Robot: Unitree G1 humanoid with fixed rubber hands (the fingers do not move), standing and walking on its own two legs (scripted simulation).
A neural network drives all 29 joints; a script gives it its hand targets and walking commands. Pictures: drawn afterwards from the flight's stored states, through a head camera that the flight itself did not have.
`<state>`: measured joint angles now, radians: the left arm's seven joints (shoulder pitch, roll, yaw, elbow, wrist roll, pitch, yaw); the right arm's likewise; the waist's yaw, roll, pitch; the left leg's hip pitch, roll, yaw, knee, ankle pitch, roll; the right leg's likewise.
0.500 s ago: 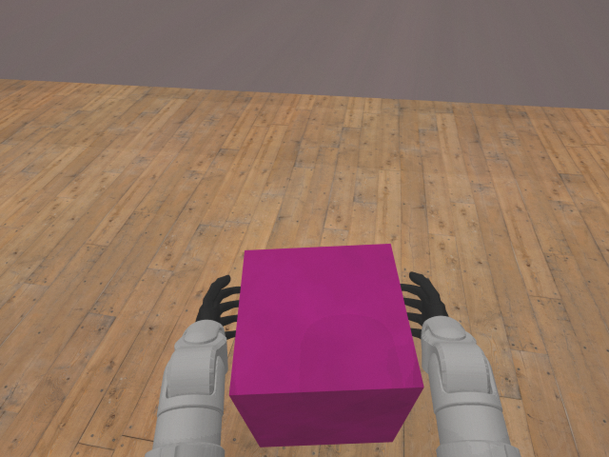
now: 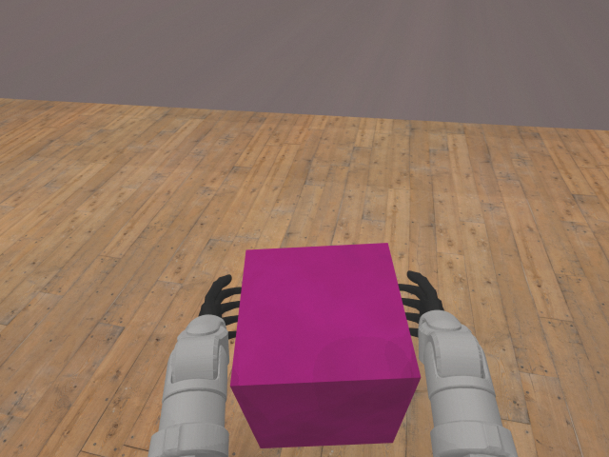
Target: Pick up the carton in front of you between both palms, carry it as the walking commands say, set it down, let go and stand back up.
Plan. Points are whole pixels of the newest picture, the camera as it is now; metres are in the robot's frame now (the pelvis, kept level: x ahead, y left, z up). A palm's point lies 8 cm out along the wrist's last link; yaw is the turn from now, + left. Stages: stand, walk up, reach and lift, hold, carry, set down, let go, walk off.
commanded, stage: hold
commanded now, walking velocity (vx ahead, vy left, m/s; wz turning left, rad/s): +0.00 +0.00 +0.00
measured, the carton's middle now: (321, 349) +0.30 +0.00 -0.03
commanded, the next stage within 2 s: set down in 0.16 s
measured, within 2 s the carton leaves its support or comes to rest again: neither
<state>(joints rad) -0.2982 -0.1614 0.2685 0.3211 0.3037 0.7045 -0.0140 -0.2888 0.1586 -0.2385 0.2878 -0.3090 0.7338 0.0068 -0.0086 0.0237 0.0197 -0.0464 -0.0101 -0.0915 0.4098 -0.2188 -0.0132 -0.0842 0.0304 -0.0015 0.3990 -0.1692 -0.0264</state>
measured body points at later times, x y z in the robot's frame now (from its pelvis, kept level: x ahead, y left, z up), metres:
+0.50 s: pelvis +0.01 +0.02 -0.01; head +0.03 +0.01 +0.44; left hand +0.35 +0.16 +0.00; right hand +0.34 -0.15 -0.01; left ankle +0.02 +0.14 -0.74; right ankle +0.04 -0.10 -0.74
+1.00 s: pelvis -0.04 +0.01 -0.12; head +0.19 -0.01 +0.27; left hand +0.39 +0.16 -0.19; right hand +0.39 -0.15 -0.20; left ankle +0.02 +0.14 -0.74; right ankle +0.04 -0.10 -0.74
